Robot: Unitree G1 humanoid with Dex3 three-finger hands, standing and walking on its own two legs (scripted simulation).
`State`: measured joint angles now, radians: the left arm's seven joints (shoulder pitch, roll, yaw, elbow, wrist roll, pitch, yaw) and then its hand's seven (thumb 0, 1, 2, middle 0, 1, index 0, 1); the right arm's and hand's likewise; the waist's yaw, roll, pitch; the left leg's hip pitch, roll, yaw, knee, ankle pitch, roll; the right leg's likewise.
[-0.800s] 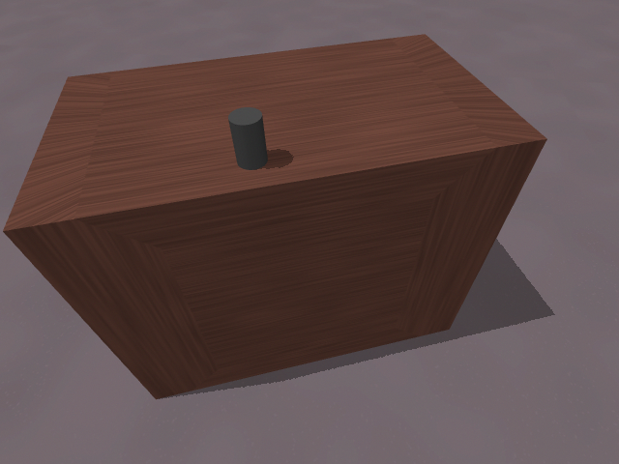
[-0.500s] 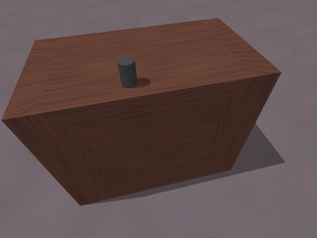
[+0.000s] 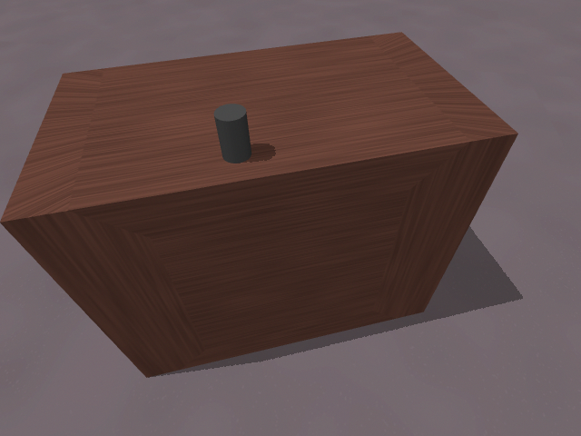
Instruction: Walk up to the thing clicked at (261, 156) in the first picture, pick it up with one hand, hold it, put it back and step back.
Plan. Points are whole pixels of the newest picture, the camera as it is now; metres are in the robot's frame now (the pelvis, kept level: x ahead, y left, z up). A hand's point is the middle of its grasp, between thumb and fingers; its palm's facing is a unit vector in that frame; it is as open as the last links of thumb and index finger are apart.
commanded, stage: stand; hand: right
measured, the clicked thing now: (233, 134) +0.65 +0.12 +0.07
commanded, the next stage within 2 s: walk up in 0.32 s
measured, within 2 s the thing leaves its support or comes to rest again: neither
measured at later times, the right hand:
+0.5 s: hand out of the picture +0.09 -0.25 -0.16, palm faces -0.12 +0.93 -0.34, open 7.4 cm
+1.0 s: hand (353, 419) +0.20 -0.07 -0.17, palm faces -0.19 +0.93 -0.30, open 7.4 cm
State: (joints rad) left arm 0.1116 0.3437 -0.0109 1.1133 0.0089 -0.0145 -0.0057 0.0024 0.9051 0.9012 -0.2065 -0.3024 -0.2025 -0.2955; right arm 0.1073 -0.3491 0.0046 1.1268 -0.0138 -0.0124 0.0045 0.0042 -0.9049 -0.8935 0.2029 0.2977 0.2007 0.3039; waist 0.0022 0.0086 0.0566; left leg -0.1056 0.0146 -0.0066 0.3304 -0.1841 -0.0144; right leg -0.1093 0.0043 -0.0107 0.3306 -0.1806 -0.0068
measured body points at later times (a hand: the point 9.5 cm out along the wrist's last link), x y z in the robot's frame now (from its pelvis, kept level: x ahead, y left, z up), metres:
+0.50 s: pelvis +0.01 +0.03 -0.01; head +0.03 +0.01 +0.44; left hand +0.04 +0.36 -0.11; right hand +0.10 -0.30 -0.14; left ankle +0.02 +0.17 -0.70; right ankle +0.00 -0.11 -0.75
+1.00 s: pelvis +0.12 +0.18 -0.02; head +0.15 +0.16 +0.43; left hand +0.14 +0.51 -0.12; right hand +0.21 -0.12 -0.15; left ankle +0.10 +0.27 -0.75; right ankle +0.21 +0.09 -0.73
